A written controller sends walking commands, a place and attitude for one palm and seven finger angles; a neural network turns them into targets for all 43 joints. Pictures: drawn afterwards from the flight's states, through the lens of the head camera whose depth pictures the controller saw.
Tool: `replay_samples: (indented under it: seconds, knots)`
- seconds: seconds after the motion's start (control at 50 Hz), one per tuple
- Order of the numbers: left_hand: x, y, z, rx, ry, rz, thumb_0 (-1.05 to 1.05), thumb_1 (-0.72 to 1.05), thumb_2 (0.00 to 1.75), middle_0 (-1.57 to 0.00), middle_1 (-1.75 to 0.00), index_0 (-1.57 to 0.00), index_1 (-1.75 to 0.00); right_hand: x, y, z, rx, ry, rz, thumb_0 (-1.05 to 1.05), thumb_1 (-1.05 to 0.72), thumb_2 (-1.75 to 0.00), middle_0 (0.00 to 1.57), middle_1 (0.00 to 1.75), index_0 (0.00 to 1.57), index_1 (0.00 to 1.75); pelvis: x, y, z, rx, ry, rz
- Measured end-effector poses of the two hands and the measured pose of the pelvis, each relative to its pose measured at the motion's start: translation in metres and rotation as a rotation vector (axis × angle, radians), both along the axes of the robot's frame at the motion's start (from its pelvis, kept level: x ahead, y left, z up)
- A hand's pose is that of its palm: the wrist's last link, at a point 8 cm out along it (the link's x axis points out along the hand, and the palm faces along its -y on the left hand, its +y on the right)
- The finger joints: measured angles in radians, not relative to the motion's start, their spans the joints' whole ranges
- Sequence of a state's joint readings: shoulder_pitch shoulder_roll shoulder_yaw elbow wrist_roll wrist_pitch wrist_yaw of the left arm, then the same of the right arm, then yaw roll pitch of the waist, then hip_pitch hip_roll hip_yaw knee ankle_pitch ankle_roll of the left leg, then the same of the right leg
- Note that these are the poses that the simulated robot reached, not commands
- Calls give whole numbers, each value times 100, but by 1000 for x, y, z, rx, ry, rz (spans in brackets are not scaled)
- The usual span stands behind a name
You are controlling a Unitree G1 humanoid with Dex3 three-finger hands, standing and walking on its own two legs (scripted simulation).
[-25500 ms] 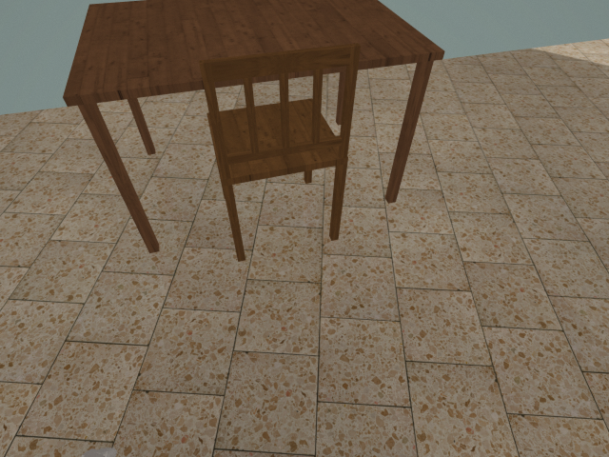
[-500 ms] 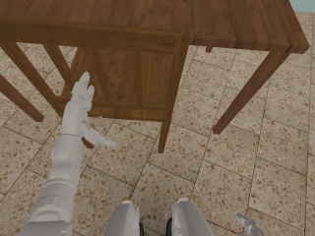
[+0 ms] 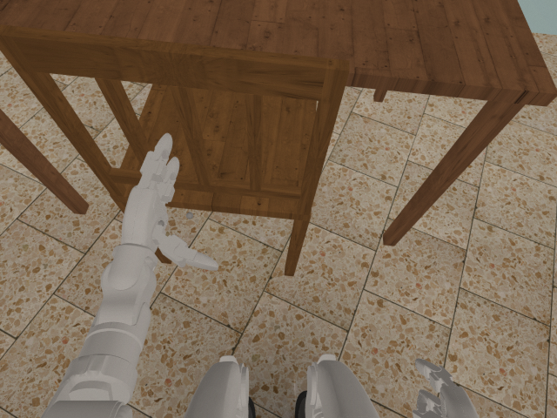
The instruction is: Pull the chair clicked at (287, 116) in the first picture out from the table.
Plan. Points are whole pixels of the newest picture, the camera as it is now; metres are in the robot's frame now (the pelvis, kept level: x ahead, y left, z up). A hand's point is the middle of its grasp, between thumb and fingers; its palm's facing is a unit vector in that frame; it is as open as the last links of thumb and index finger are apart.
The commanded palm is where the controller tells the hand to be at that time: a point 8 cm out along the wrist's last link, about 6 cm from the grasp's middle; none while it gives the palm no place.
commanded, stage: push the fingers through the gap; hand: left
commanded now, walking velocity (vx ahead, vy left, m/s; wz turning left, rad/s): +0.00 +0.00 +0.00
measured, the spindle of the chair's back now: (195, 140) +0.54 +0.14 +0.00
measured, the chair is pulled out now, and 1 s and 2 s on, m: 0.00 -0.01 -0.01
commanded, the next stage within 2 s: hook a spindle and tug to test in 1.56 s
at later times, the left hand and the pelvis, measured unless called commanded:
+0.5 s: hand (200, 181) +0.45 +0.12 +0.02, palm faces -0.08 -1.00 -0.05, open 17.0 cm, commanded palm +0.43 +0.17 +0.02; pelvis +0.00 -0.01 -0.01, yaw +0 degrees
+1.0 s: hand (203, 156) +0.49 +0.12 +0.02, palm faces -0.08 -1.00 -0.02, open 17.0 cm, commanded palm +0.47 +0.17 +0.02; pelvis +0.00 +0.00 -0.01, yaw -1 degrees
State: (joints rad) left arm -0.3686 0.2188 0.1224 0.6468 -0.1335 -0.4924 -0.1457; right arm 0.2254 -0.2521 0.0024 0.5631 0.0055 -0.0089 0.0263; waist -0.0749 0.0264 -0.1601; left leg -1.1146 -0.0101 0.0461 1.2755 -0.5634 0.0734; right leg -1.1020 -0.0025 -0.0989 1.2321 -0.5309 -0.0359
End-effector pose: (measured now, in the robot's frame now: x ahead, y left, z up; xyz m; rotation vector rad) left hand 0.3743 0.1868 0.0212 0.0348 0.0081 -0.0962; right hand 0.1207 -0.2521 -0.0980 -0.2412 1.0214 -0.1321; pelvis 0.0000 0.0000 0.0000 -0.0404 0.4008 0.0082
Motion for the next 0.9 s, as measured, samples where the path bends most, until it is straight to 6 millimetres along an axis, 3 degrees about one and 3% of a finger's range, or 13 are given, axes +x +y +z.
replay_samples:
  seconds: [0.18, 0.54, 0.9]
  knots:
    - [15, -7, 2, 7, 0, -7, -2, -50, 30, -6, -8, -6, -8, -14, -3, -7, 2, 41, -10, 0, -91, -90, 20, 29, 20, 30, -3, -3, -2, 1, 6, 4]
    - [61, -11, 6, 9, -6, 14, -2, -50, 30, -6, -8, -5, -8, -70, -16, -14, -16, 186, -86, 0, -91, -90, 20, 29, 20, 30, -4, -7, -5, 2, 37, -7]
    - [96, -8, 2, -1, 2, 14, -2, -50, 30, -6, -8, -5, -8, -92, -11, -16, -21, 274, -116, 0, -91, -90, 20, 29, 20, 30, -1, -2, -9, -8, 72, -16]
